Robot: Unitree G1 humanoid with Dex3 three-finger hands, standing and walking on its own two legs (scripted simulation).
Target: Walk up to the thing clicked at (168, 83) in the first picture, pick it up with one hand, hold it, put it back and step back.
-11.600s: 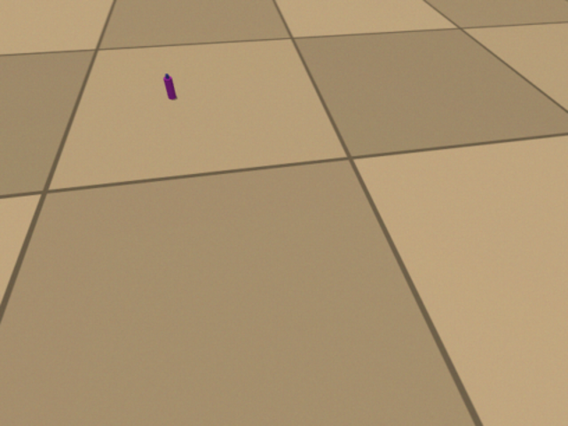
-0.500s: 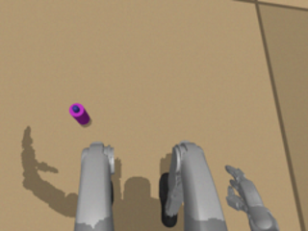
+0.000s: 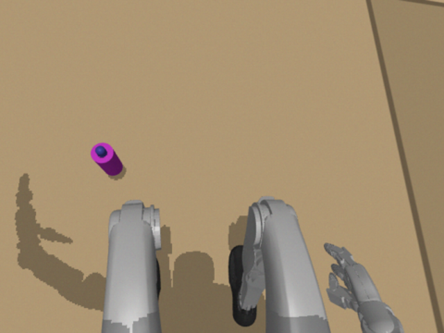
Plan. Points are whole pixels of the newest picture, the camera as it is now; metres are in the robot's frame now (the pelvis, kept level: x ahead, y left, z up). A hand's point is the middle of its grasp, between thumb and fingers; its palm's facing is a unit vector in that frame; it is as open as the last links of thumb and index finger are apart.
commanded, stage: go down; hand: left
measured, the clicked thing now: (107, 159) +0.46 +0.25 -0.32
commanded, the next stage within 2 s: approach in 0.26 s
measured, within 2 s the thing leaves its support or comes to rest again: neither
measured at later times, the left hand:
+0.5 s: hand out of the picture +0.36 +0.43 -0.02, palm faces +0.24 -0.97 -0.07, open 17.7 cm
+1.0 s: hand (46, 176) +0.38 +0.35 -0.22, palm faces +0.17 -0.99 +0.03, open 17.6 cm
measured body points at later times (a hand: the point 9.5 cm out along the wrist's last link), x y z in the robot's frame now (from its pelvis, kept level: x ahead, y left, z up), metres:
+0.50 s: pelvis +0.00 +0.00 -0.02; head +0.21 +0.07 +0.37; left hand +0.34 +0.48 -0.01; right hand +0.17 -0.28 -0.12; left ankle +0.08 +0.13 -0.36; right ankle +0.10 -0.13 -0.36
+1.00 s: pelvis -0.01 +0.01 -0.10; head +0.23 +0.13 +0.26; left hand +0.37 +0.40 -0.22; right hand +0.16 -0.26 -0.16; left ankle +0.08 +0.13 -0.36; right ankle +0.10 -0.13 -0.36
